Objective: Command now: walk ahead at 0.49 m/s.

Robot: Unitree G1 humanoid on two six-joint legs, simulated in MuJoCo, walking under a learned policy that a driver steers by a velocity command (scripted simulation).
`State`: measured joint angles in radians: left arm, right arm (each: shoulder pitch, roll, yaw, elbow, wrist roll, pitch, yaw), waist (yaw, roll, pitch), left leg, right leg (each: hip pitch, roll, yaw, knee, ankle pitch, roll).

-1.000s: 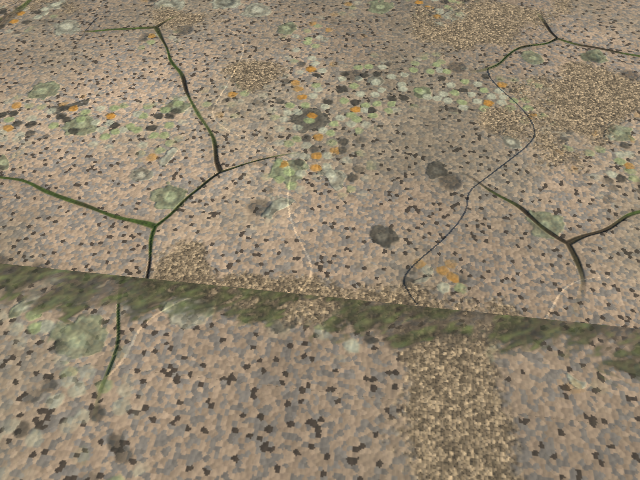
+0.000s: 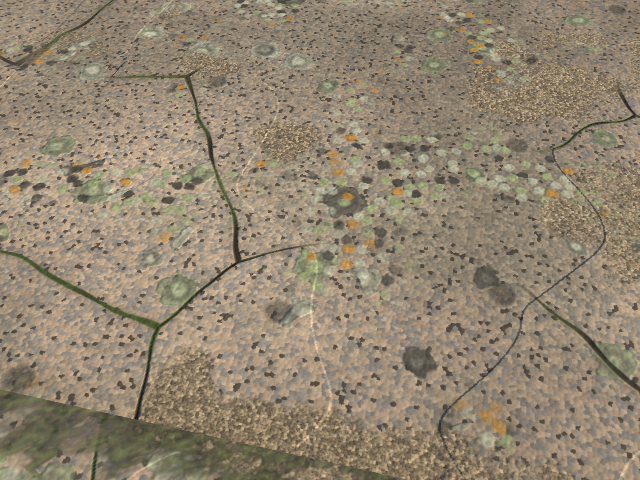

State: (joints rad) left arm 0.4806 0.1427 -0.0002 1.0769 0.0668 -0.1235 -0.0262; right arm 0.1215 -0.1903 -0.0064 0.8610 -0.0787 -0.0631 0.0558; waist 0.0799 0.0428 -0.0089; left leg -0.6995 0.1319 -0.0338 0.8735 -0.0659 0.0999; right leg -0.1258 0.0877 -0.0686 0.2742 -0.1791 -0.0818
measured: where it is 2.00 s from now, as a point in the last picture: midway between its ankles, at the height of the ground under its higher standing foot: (351, 301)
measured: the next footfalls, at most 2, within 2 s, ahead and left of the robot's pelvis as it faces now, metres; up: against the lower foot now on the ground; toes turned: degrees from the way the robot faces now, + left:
left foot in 0.22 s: +0.30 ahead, +0.15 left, +0.00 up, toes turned +2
right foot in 0.74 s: +0.46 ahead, -0.05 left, +0.00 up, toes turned -2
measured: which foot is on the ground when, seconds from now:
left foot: up 0.00-0.20, down 0.22-0.76, up 0.78-1.00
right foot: down 0.00-0.26, up 0.28-0.72, down 0.74-1.00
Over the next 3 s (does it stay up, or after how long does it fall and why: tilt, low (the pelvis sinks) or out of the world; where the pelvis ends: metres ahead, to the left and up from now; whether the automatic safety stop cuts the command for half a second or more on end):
stays up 1.61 0.13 -0.19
